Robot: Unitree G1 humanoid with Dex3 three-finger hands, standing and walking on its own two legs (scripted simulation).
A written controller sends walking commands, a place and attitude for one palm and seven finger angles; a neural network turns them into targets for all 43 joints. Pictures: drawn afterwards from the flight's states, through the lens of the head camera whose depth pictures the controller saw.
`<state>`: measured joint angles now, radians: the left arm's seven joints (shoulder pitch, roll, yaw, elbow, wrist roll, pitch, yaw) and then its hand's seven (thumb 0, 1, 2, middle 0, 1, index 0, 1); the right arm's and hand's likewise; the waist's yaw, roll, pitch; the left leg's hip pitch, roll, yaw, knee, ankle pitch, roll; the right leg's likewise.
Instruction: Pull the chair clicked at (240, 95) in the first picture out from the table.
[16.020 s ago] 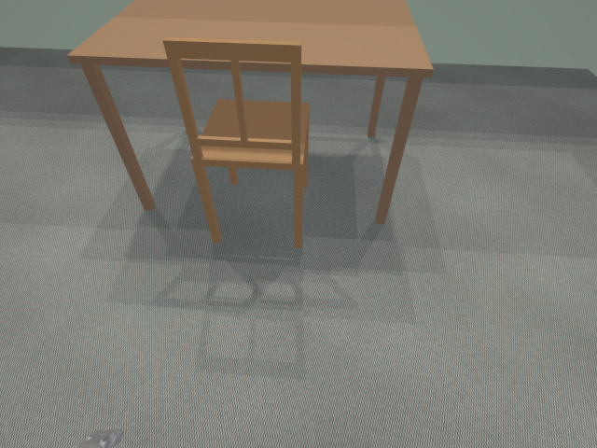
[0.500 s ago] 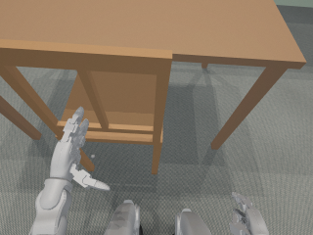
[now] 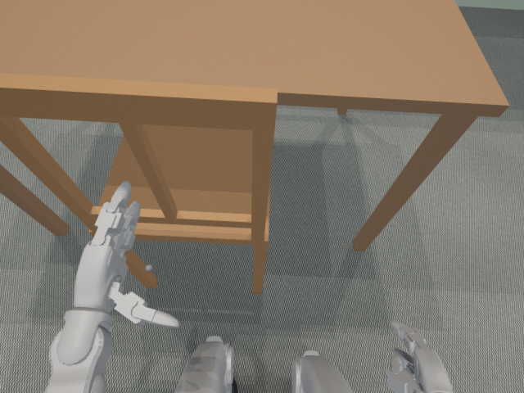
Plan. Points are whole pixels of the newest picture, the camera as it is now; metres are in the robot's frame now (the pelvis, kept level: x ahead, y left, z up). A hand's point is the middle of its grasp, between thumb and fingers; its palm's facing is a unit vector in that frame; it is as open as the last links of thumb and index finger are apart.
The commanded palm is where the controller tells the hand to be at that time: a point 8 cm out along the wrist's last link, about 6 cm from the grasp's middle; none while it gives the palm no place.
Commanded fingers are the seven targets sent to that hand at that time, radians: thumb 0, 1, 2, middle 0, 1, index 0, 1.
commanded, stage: aim the fingers beside a spindle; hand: left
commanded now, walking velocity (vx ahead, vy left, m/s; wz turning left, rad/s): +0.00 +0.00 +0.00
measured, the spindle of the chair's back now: (154, 176) +0.44 +0.20 +0.02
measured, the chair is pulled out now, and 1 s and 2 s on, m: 0.00 0.00 0.00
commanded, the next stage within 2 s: none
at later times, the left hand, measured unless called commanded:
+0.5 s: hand (139, 264) +0.29 +0.19 +0.02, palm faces +0.00 -1.00 -0.05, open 16.9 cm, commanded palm +0.27 +0.23 +0.02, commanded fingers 0.00 -0.50 0.30 -0.06 -0.08 -0.06 -0.08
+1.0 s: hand (153, 274) +0.28 +0.16 +0.04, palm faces -0.05 -1.00 -0.03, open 16.9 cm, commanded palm +0.27 +0.23 +0.03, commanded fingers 0.00 -0.50 0.30 -0.06 -0.08 -0.06 -0.08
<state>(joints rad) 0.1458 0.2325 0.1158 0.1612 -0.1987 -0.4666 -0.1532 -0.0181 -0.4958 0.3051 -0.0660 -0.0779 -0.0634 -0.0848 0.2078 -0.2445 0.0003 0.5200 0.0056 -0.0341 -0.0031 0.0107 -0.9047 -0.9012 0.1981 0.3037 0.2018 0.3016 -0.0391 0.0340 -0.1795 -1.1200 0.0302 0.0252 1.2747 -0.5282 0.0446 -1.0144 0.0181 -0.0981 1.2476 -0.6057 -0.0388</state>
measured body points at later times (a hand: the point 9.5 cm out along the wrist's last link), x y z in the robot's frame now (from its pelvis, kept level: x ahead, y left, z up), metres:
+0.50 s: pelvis +0.00 -0.01 +0.00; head +0.09 +0.00 +0.44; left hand +0.29 +0.24 +0.02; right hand +0.15 -0.25 -0.10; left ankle +0.04 +0.09 -0.62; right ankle +0.00 -0.10 -0.62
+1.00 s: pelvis +0.00 +0.01 +0.00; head +0.09 +0.02 +0.44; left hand +0.27 +0.21 +0.04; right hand +0.16 -0.24 -0.10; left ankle +0.04 +0.09 -0.62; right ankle +0.00 -0.10 -0.62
